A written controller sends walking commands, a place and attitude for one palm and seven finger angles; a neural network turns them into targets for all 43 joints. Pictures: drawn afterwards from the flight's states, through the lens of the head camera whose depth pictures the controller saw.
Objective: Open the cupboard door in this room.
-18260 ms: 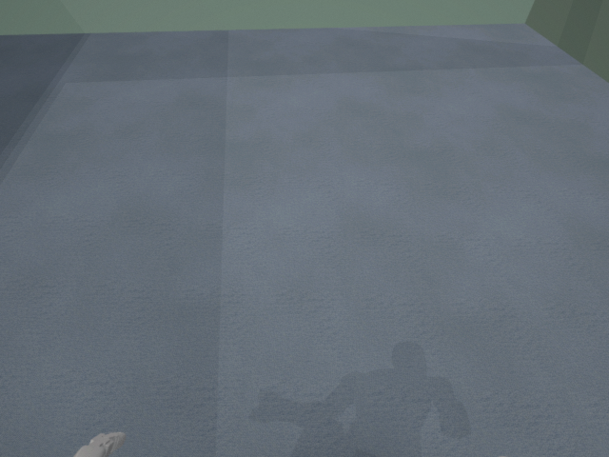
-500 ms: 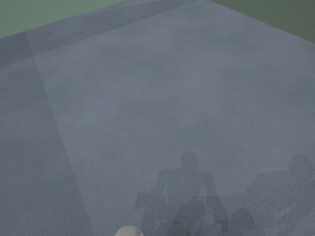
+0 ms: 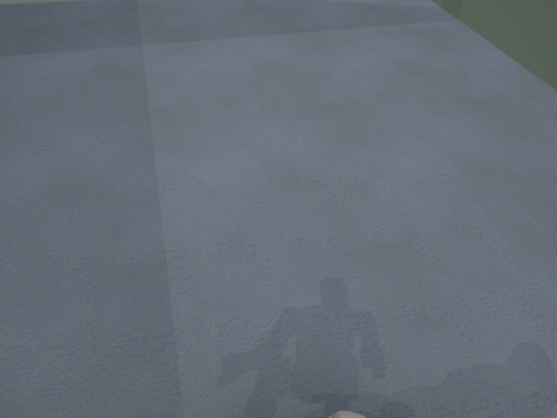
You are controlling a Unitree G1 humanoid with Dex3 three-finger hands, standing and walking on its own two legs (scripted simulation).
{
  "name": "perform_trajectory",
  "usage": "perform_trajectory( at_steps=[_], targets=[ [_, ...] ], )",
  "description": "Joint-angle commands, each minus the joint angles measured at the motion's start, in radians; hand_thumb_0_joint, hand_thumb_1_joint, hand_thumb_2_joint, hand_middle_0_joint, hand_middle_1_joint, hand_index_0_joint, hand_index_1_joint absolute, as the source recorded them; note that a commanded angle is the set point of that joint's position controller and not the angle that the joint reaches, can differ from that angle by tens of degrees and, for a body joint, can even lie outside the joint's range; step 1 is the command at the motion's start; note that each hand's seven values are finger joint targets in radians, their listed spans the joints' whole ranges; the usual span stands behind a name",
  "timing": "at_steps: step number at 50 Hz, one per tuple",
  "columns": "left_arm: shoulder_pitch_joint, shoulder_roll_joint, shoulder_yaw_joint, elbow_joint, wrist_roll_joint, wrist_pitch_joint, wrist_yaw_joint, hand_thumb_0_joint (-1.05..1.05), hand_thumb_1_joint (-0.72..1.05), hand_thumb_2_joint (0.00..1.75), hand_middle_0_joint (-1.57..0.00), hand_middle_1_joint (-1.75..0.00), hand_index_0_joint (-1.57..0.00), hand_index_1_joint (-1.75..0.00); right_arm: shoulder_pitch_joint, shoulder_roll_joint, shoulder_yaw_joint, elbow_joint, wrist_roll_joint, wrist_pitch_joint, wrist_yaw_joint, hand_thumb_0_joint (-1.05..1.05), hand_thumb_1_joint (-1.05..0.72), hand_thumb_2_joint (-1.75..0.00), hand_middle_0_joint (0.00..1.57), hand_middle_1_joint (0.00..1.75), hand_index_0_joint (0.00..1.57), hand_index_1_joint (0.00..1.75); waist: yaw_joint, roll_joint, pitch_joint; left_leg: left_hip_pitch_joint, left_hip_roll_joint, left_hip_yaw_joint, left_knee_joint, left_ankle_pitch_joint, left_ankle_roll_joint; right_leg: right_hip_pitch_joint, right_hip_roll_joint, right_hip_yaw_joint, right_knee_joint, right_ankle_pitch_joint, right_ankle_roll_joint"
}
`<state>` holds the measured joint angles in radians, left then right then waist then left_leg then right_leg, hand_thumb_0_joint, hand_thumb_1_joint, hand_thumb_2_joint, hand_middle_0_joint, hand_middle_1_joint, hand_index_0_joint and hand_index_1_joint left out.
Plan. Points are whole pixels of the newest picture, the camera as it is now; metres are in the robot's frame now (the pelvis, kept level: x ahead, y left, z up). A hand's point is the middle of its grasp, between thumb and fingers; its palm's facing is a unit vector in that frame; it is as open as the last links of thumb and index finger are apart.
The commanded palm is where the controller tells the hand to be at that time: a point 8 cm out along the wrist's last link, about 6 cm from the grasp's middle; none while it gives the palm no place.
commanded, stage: turn or walk to find it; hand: left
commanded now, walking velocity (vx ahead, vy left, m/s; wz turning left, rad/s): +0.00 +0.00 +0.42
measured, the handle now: out of the picture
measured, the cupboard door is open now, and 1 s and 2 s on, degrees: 0 0 0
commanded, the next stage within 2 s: stand and wait in 0.90 s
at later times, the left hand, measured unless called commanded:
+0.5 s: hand out of the picture +0.02 +0.14 -0.15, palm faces +0.24 -0.93 -0.27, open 7.3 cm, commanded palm none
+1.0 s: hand out of the picture -0.08 +0.20 -0.17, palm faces +0.45 -0.86 -0.24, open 7.3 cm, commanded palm none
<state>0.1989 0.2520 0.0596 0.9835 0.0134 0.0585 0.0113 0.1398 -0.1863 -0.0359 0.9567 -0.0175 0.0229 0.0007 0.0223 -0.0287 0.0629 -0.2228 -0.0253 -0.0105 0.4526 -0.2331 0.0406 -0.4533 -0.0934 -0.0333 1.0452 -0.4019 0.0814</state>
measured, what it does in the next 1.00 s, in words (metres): steps on the spot, turning left: right foot, then left foot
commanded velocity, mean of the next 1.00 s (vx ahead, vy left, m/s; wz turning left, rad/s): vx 0.00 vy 0.00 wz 0.42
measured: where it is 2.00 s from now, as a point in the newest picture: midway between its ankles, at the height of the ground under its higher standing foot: outside the picture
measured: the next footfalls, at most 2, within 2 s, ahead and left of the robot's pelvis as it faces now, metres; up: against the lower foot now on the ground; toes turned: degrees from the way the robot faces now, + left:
right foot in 0.22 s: +0.03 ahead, -0.15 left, +0.00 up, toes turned +2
left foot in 0.72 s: -0.03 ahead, +0.09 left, +0.00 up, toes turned +24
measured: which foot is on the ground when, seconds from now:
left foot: down 0.00-0.22, up 0.24-0.70, down 0.72-1.00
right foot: up 0.00-0.20, down 0.22-0.72, up 0.74-1.00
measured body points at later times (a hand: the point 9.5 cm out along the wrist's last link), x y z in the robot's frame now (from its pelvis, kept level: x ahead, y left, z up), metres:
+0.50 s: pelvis -0.01 -0.06 +0.00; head +0.03 -0.09 +0.45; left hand +0.01 +0.19 -0.13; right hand +0.07 -0.31 -0.17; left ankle -0.08 +0.10 -0.65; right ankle -0.01 -0.15 -0.74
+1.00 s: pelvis -0.04 -0.02 +0.00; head -0.02 +0.01 +0.45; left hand -0.10 +0.25 -0.15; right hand +0.15 -0.20 -0.13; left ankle -0.07 +0.07 -0.74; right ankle +0.00 -0.17 -0.66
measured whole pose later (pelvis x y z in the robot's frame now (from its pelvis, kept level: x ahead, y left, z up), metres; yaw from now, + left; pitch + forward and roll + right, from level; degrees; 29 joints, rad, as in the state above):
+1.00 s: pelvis -0.04 -0.02 +0.00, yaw +24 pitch +0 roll -1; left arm 0.19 0.25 0.06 0.98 0.01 0.05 0.01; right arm 0.15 -0.18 -0.04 0.96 -0.02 0.02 0.00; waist 0.02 -0.03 0.06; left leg -0.22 -0.03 0.00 0.43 -0.21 0.04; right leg -0.46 -0.10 -0.02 1.07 -0.38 0.09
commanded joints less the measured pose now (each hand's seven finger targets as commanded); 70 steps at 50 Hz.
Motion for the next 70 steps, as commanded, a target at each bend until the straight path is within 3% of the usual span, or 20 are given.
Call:
perform_trajectory(
  at_steps=[1, 9, 10, 11, 12, 18, 29, 33, 34, 36, 37, 41, 49, 55, 59, 60, 61, 62, 66, 70],
  targets=[
    [-0.051, 0.056, 0.009, -0.1, 0.0, -0.026, 0.006, 0.0, 0.9, 0.9, -0.2, -0.3, -0.2, -0.3, 0.087, -0.212, -0.061, -0.041, -0.004, -0.014, -0.018, 0.0, -0.9, -0.9, 0.2, 0.3, 0.2, 0.3, -0.058, 0.165, -0.081, 0.133, 0.26, -0.27, -0.113, 0.399, 0.138, -0.057, 0.009, 0.013, -0.096, -0.041, 0.008],
    [0.05, 0.058, 0.011, -0.087, -0.01, -0.052, 0.013, 0.0, 0.9, 0.9, -0.2, -0.3, -0.2, -0.3, 0.05, -0.197, -0.07, -0.056, -0.001, -0.003, -0.013, 0.0, -0.9, -0.9, 0.2, 0.3, 0.2, 0.3, 0.004, 0.161, -0.141, -0.033, 0.171, -0.303, 0.016, 0.366, 0.071, 0.296, 0.058, -0.022, -0.601, 0.179, -0.016],
    [0.085, 0.098, 0.019, -0.079, -0.004, -0.062, 0.017, 0.0, 0.9, 0.9, -0.2, -0.3, -0.2, -0.3, 0.056, -0.164, -0.067, -0.058, 0.007, -0.005, -0.009, 0.0, -0.9, -0.9, 0.2, 0.3, 0.2, 0.3, 0.017, 0.063, -0.158, -0.145, 0.114, -0.253, 0.09, 0.197, 0.019, 0.429, -0.027, 0.048, -0.697, 0.246, -0.033],
    [0.1, 0.183, 0.037, -0.078, 0.011, -0.071, 0.026, 0.0, 0.9, 0.9, -0.2, -0.3, -0.2, -0.3, 0.07, -0.095, -0.056, -0.078, 0.012, -0.007, -0.003, 0.0, -0.9, -0.9, 0.2, 0.3, 0.2, 0.3, 0.023, -0.208, -0.158, -0.331, -0.021, -0.093, 0.283, -0.129, -0.052, 0.532, -0.268, 0.286, -0.734, 0.331, -0.119],
    [0.095, 0.21, 0.039, -0.093, 0.009, -0.066, 0.025, 0.0, 0.9, 0.9, -0.2, -0.3, -0.2, -0.3, 0.037, -0.124, -0.064, -0.095, 0.006, 0.002, -0.007, 0.0, -0.9, -0.9, 0.2, 0.3, 0.2, 0.3, 0.036, -0.226, -0.115, -0.339, -0.036, -0.064, 0.484, -0.36, -0.066, 0.396, -0.407, 0.36, -0.753, 0.446, -0.225],
    [-0.039, 0.084, 0.016, -0.128, 0.004, -0.076, 0.024, 0.0, 0.9, 0.9, -0.2, -0.3, -0.2, -0.3, 0.115, -0.11, -0.068, -0.012, -0.006, 0.033, 0.013, 0.0, -0.9, -0.9, 0.2, 0.3, 0.2, 0.3, -0.043, -0.123, -0.02, -0.335, 0.036, -0.05, 0.769, -0.134, -0.096, 0.279, -0.208, 0.049, -0.726, 0.43, -0.178],
    [0.122, 0.15, 0.036, -0.062, 0.018, -0.067, 0.022, 0.0, 0.9, 0.9, -0.2, -0.3, -0.2, -0.3, -0.034, -0.09, -0.034, -0.045, 0.009, 0.017, 0.009, 0.0, -0.9, -0.9, 0.2, 0.3, 0.2, 0.3, 0.037, -0.17, -0.082, -0.22, 0.049, 0.059, 0.359, -0.239, -0.103, 0.429, -0.261, -0.005, -0.623, 0.725, -0.225],
    [0.069, 0.164, 0.041, -0.058, 0.011, -0.059, 0.02, 0.0, 0.9, 0.9, -0.2, -0.3, -0.2, -0.3, 0.039, -0.104, -0.033, -0.031, 0.009, 0.003, 0.006, 0.0, -0.9, -0.9, 0.2, 0.3, 0.2, 0.3, -0.014, -0.165, -0.111, -0.038, 0.044, 0.1, 0.094, -0.062, -0.084, 0.356, -0.252, -0.062, -0.532, 0.619, -0.169],
    [0.063, 0.152, 0.04, -0.061, 0.003, -0.053, 0.019, 0.0, 0.9, 0.9, -0.2, -0.3, -0.2, -0.3, 0.072, -0.133, -0.039, -0.023, 0.007, -0.005, 0.008, 0.0, -0.9, -0.9, 0.2, 0.3, 0.2, 0.3, -0.04, -0.079, -0.123, 0.09, 0.064, 0.077, -0.036, 0.075, -0.071, 0.266, -0.228, -0.099, -0.449, 0.513, -0.123],
    [0.046, 0.044, 0.007, -0.107, -0.004, -0.037, 0.013, 0.0, 0.9, 0.9, -0.2, -0.3, -0.2, -0.3, 0.151, -0.3, -0.076, -0.017, 0.002, -0.012, -0.002, 0.0, -0.9, -0.9, 0.2, 0.3, 0.2, 0.3, -0.079, 0.358, -0.14, 0.249, 0.42, -0.363, -0.12, 0.629, 0.11, -0.081, -0.023, -0.123, -0.094, -0.265, -0.005],
    [0.005, 0.071, 0.009, -0.111, 0.002, -0.026, 0.018, 0.0, 0.9, 0.9, -0.2, -0.3, -0.2, -0.3, 0.16, -0.296, -0.072, -0.007, 0.002, -0.001, -0.003, 0.0, -0.9, -0.9, 0.2, 0.3, 0.2, 0.3, -0.086, 0.246, -0.113, 0.163, 0.437, -0.29, -0.109, 0.546, 0.148, -0.036, -0.037, -0.048, -0.003, -0.252, -0.024],
    [-0.006, 0.081, 0.023, -0.068, 0.004, -0.02, 0.003, 0.0, 0.9, 0.9, -0.2, -0.3, -0.2, -0.3, 0.021, -0.21, -0.044, -0.043, -0.004, -0.01, -0.022, 0.0, -0.9, -0.9, 0.2, 0.3, 0.2, 0.3, -0.033, 0.213, -0.021, 0.064, 0.279, -0.21, -0.145, 0.371, 0.106, -0.077, -0.029, 0.009, 0.082, -0.041, -0.015],
    [-0.019, 0.067, 0.016, -0.079, 0.003, -0.022, 0.005, 0.0, 0.9, 0.9, -0.2, -0.3, -0.2, -0.3, 0.078, -0.2, -0.054, -0.044, 0.001, -0.019, -0.017, 0.0, -0.9, -0.9, 0.2, 0.3, 0.2, 0.3, -0.041, 0.161, -0.064, 0.101, 0.255, -0.23, -0.152, 0.338, 0.118, -0.068, -0.008, 0.017, 0.013, 0.014, 0.012],
    [-0.061, 0.044, 0.009, -0.119, -0.006, -0.031, 0.008, 0.0, 0.9, 0.9, -0.2, -0.3, -0.2, -0.3, 0.087, -0.21, -0.069, -0.049, -0.009, -0.006, -0.014, 0.0, -0.9, -0.9, 0.2, 0.3, 0.2, 0.3, -0.053, 0.199, -0.091, 0.066, 0.245, -0.315, -0.099, 0.364, 0.134, 0.047, 0.036, 0.006, -0.253, -0.053, -0.003],
    [0.055, 0.062, 0.016, -0.096, -0.012, -0.052, 0.012, 0.0, 0.9, 0.9, -0.2, -0.3, -0.2, -0.3, 0.058, -0.198, -0.075, -0.062, 0.0, -0.001, -0.01, 0.0, -0.9, -0.9, 0.2, 0.3, 0.2, 0.3, 0.008, 0.154, -0.145, -0.075, 0.169, -0.312, 0.015, 0.3, 0.068, 0.327, 0.051, -0.012, -0.628, 0.18, -0.017],
    [0.084, 0.116, 0.027, -0.091, -0.002, -0.063, 0.018, 0.0, 0.9, 0.9, -0.2, -0.3, -0.2, -0.3, 0.072, -0.153, -0.071, -0.066, 0.008, -0.003, -0.005, 0.0, -0.9, -0.9, 0.2, 0.3, 0.2, 0.3, 0.018, 0.019, -0.168, -0.21, 0.095, -0.246, 0.109, 0.113, 0.006, 0.479, -0.07, 0.09, -0.732, 0.217, -0.044],
    [0.101, 0.206, 0.045, -0.096, 0.013, -0.069, 0.025, 0.0, 0.9, 0.9, -0.2, -0.3, -0.2, -0.3, 0.067, -0.092, -0.061, -0.091, 0.01, -0.004, 0.0, 0.0, -0.9, -0.9, 0.2, 0.3, 0.2, 0.3, 0.033, -0.269, -0.148, -0.383, -0.05, -0.066, 0.332, -0.256, -0.069, 0.531, -0.325, 0.336, -0.762, 0.302, -0.147],
    [0.089, 0.21, 0.043, -0.113, 0.006, -0.063, 0.027, 0.0, 0.9, 0.9, -0.2, -0.3, -0.2, -0.3, 0.039, -0.139, -0.075, -0.103, 0.002, 0.006, -0.003, 0.0, -0.9, -0.9, 0.2, 0.3, 0.2, 0.3, 0.038, -0.211, -0.115, -0.354, -0.025, -0.075, 0.531, -0.36, -0.07, 0.369, -0.419, 0.358, -0.768, 0.38, -0.232],
    [-0.082, 0.093, 0.018, -0.15, 0.0, -0.069, 0.024, 0.0, 0.9, 0.9, -0.2, -0.3, -0.2, -0.3, 0.121, -0.12, -0.079, -0.023, -0.009, 0.036, 0.014, 0.0, -0.9, -0.9, 0.2, 0.3, 0.2, 0.3, -0.057, -0.108, -0.008, -0.352, 0.032, -0.067, 0.791, -0.152, -0.087, 0.232, -0.229, 0.095, -0.756, 0.279, -0.18],
    [-0.012, 0.088, 0.018, -0.134, 0.001, -0.075, 0.023, 0.0, 0.9, 0.9, -0.2, -0.3, -0.2, -0.3, 0.126, -0.118, -0.077, -0.015, -0.007, 0.042, 0.018, 0.0, -0.9, -0.9, 0.2, 0.3, 0.2, 0.3, -0.035, -0.152, -0.021, -0.362, 0.046, -0.04, 0.796, -0.088, -0.116, 0.288, -0.211, 0.021, -0.754, 0.314, -0.163]
  ],
)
